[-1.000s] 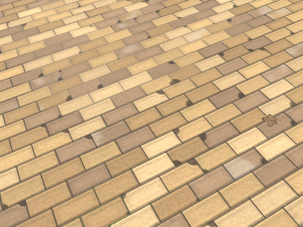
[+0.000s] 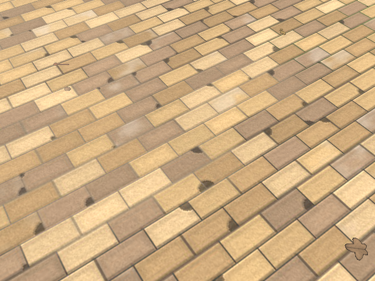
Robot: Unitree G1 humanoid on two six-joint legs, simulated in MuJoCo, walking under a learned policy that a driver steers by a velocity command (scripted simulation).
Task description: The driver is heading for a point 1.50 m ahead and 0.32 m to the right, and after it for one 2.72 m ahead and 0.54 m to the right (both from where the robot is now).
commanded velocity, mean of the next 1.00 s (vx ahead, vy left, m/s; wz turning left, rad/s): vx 0.50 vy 0.00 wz -0.51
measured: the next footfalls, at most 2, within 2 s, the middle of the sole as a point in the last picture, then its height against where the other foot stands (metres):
left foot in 0.36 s outside the picture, level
right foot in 0.88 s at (252, 259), level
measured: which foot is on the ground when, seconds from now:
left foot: up 0.00-0.34, down 0.36-0.88, up 0.90-1.00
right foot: down 0.00-0.38, up 0.40-0.86, down 0.88-1.00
